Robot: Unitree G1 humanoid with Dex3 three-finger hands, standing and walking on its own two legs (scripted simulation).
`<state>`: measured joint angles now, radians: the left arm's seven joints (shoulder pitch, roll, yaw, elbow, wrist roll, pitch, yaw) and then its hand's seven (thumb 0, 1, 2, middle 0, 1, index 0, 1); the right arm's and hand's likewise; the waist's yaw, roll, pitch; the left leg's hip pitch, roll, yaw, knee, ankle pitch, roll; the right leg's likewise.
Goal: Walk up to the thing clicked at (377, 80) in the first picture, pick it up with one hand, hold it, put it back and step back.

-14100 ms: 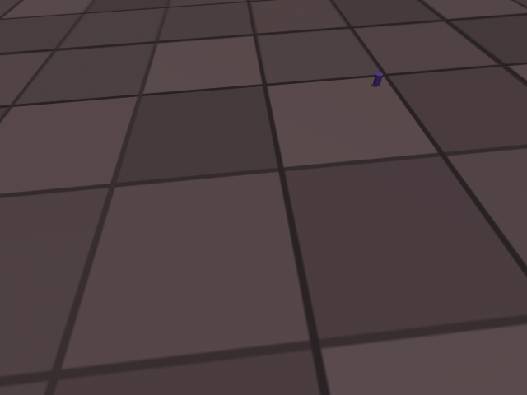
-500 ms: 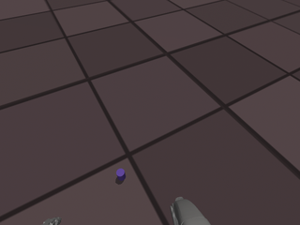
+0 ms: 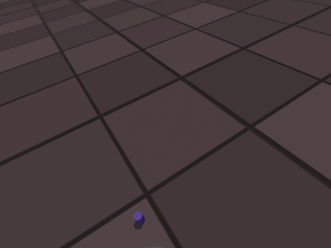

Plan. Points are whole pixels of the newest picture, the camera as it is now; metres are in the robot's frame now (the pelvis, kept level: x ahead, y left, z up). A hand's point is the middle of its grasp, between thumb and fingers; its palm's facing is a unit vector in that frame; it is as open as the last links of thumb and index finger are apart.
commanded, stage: walk up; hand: left
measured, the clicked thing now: (139, 218) +0.46 +0.29 -0.73
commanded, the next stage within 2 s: none
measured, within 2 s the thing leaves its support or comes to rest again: neither
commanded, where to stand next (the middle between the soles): +0.09 +0.04 m, yaw +2 degrees
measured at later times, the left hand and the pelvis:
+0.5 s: hand out of the picture +0.13 +0.31 -0.18, palm faces -0.03 -0.93 -0.37, open 7.4 cm; pelvis +0.03 +0.05 -0.02, yaw +0 degrees
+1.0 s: hand out of the picture +0.01 +0.32 -0.15, palm faces +0.04 -0.93 -0.36, open 7.4 cm; pelvis +0.00 +0.04 -0.01, yaw +2 degrees
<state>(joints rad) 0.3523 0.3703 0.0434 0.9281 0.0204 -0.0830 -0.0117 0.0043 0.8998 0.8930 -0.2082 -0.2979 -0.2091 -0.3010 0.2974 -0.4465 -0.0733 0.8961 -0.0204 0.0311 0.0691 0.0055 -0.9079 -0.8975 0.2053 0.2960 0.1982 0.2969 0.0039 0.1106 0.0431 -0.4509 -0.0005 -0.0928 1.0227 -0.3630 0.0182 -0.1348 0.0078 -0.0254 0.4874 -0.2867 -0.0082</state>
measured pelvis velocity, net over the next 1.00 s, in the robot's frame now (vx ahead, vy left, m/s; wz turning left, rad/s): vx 0.00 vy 0.04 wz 0.04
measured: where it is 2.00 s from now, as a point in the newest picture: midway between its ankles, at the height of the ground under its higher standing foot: outside the picture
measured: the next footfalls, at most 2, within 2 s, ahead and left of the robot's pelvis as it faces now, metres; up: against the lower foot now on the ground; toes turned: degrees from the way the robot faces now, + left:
left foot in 0.24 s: +0.18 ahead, +0.16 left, +0.00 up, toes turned +1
right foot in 0.60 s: +0.02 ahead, -0.07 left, +0.00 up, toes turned -1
